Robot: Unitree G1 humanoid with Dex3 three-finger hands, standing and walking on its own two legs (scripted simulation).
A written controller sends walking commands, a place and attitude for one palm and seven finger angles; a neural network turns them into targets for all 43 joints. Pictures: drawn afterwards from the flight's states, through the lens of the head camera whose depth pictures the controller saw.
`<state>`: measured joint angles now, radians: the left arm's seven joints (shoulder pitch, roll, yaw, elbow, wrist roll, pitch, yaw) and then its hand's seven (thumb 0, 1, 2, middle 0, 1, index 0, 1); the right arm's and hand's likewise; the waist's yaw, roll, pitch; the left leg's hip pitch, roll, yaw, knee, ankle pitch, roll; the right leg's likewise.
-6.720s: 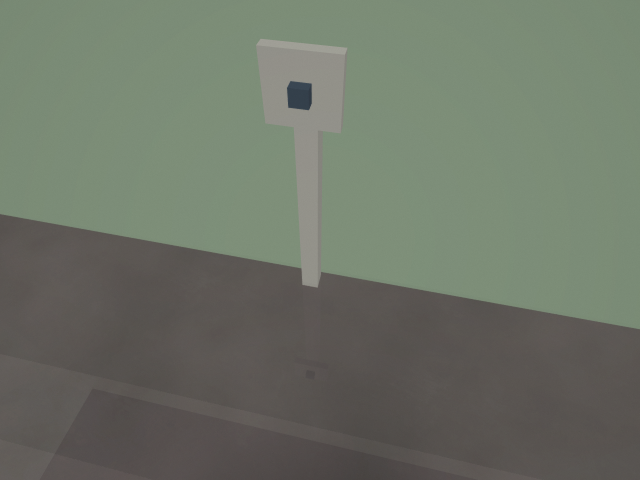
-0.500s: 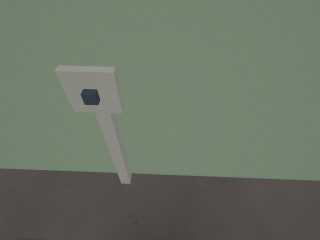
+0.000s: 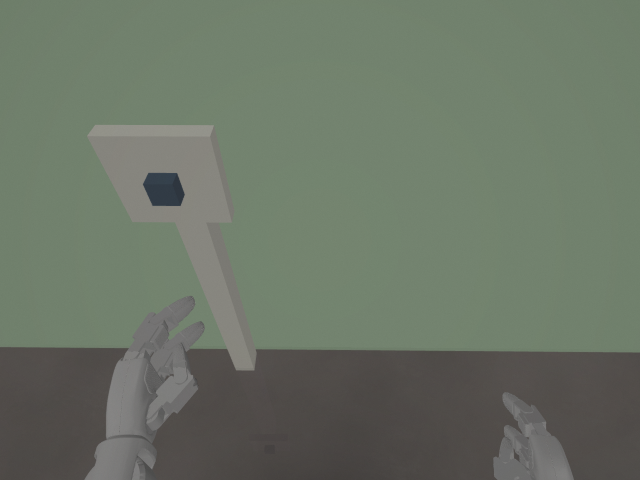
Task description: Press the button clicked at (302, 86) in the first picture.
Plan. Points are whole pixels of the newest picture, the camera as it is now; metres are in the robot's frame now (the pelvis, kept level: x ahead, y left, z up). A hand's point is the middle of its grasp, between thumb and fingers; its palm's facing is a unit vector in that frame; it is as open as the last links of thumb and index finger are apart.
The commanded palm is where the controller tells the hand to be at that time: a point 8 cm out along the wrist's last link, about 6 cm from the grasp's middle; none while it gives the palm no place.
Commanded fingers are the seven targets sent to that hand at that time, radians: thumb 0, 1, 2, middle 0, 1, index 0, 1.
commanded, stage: raise the hand and make a fist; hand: left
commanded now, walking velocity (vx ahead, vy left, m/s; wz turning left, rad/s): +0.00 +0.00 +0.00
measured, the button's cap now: (165, 188) +0.53 +0.27 +0.07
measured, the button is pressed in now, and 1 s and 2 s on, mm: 0 0 0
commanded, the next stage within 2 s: aim a knuckle at the button in 1.72 s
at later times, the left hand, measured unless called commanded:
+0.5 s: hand (179, 434) +0.19 +0.17 -0.01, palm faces -0.12 -0.99 +0.00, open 3.3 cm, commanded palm +0.14 +0.25 +0.01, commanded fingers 0.00 0.90 0.90 -1.30 -1.50 -1.30 -1.50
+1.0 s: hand (113, 394) +0.21 +0.24 +0.05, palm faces +0.10 -0.99 -0.06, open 3.1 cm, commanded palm +0.18 +0.29 +0.04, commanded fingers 0.00 0.90 0.90 -1.30 -1.50 -1.30 -1.50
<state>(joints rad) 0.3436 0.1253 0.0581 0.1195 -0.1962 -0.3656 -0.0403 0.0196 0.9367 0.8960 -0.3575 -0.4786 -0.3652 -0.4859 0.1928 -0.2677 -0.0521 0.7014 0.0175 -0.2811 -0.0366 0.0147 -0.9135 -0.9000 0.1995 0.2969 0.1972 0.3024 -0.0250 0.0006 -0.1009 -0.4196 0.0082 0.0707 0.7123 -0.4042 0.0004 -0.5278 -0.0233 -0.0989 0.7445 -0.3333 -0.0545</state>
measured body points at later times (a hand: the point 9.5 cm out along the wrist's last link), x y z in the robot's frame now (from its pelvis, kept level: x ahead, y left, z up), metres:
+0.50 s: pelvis -0.03 +0.02 -0.05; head +0.03 +0.02 +0.40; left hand +0.19 +0.23 +0.00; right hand +0.14 -0.18 -0.14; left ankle -0.03 +0.12 -0.71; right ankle +0.03 -0.08 -0.71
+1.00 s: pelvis +0.00 +0.04 -0.03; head +0.04 +0.05 +0.42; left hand +0.20 +0.29 +0.05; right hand +0.20 -0.18 -0.08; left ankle -0.03 +0.12 -0.71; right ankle +0.03 -0.08 -0.71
